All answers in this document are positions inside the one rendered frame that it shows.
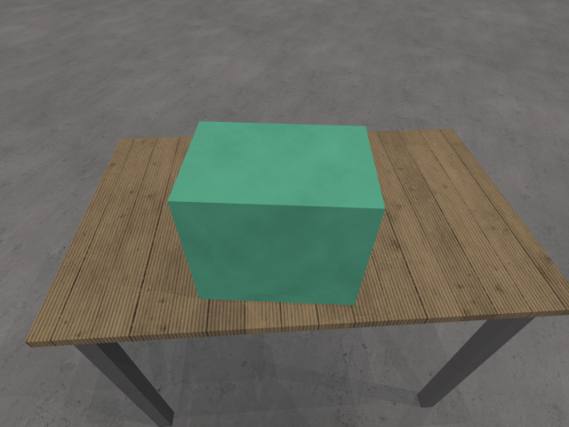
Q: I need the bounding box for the table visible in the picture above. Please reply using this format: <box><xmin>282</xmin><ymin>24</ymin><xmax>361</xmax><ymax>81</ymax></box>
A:
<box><xmin>25</xmin><ymin>129</ymin><xmax>569</xmax><ymax>427</ymax></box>

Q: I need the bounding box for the carton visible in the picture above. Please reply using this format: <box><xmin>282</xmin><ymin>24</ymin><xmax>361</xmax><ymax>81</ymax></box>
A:
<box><xmin>168</xmin><ymin>121</ymin><xmax>385</xmax><ymax>305</ymax></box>

